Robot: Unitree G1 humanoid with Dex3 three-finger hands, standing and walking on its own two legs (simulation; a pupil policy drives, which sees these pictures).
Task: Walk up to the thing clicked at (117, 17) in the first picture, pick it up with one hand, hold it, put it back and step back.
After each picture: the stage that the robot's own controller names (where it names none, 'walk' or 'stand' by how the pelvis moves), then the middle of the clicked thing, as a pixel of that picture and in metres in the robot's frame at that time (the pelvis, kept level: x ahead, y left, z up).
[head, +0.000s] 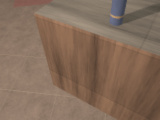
stand; (119, 0) +0.77 -0.16 +0.13
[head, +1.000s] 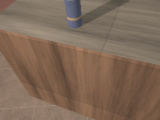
walk; (72, 0) +0.69 +0.09 +0.15
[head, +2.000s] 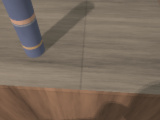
rise first; (25, 23) +0.46 +0.20 +0.17
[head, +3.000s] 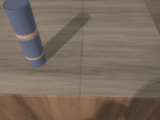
stand; (28, 37) +0.46 +0.20 +0.13
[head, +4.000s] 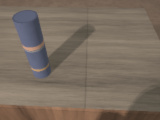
stand; (35, 48) +0.43 +0.18 +0.12
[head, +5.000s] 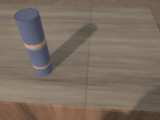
stand; (36, 46) +0.44 +0.18 +0.12
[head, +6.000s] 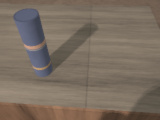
stand; (36, 47) +0.43 +0.18 +0.12
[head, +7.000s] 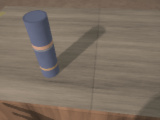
rise first; (44, 48) +0.43 +0.17 +0.13
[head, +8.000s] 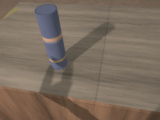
go down; (53, 40) +0.47 +0.16 +0.13
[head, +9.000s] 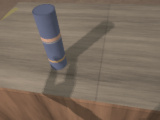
go down; (52, 41) +0.46 +0.16 +0.13
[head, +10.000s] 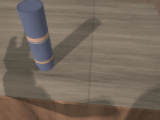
go down; (39, 40) +0.45 +0.15 +0.13
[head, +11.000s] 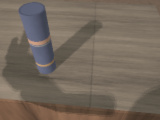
go down; (40, 43) +0.45 +0.15 +0.13
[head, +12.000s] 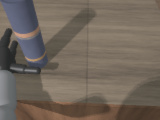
close; (29, 35) +0.44 +0.16 +0.16
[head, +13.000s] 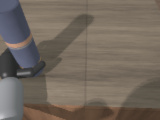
lift; (21, 43) +0.40 +0.18 +0.17
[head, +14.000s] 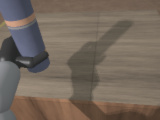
lift; (24, 28) +0.35 +0.16 +0.29
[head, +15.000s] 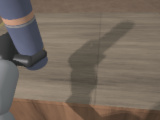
hold; (22, 25) +0.34 +0.16 +0.30
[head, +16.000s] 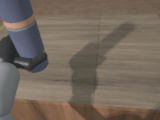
hold; (23, 28) +0.34 +0.16 +0.30
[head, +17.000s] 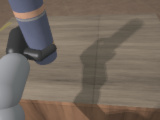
crouch; (32, 19) +0.35 +0.13 +0.32
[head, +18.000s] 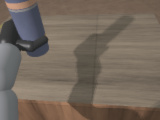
crouch; (25, 11) +0.38 +0.15 +0.32
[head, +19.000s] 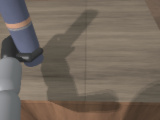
lower; (21, 29) +0.45 +0.18 +0.20
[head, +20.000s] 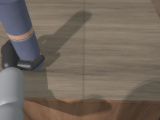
lower; (23, 37) +0.43 +0.17 +0.17
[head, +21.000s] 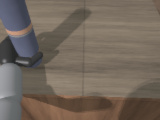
lower; (21, 33) +0.44 +0.17 +0.17
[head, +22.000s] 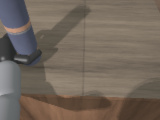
lower; (20, 30) +0.45 +0.18 +0.17
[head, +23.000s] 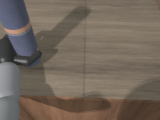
loosen; (20, 31) +0.44 +0.18 +0.17
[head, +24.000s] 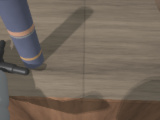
withdraw; (23, 33) +0.44 +0.17 +0.17
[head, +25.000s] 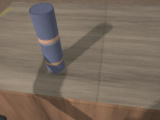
sink last; (50, 42) +0.44 +0.16 +0.15
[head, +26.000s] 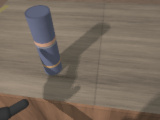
stand; (46, 45) +0.43 +0.16 +0.13
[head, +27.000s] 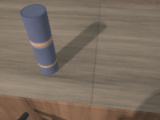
stand; (43, 44) +0.43 +0.16 +0.13
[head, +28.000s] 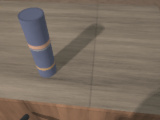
stand; (40, 47) +0.42 +0.17 +0.13
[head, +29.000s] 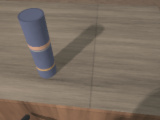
stand; (40, 48) +0.42 +0.17 +0.13
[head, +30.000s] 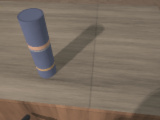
stand; (40, 48) +0.42 +0.17 +0.13
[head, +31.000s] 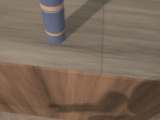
walk; (52, 10) +0.51 +0.11 +0.15
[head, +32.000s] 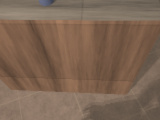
walk; out of the picture +0.76 +0.19 +0.16
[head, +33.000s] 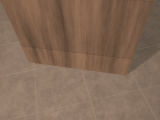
stand; out of the picture +1.10 +0.13 +0.15
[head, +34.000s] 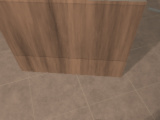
stand; out of the picture +1.06 +0.16 +0.14
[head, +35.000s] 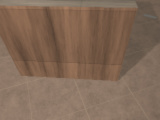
stand; out of the picture +1.09 +0.18 +0.12
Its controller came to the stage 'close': yes
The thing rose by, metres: 0.22
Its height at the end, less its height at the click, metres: +0.00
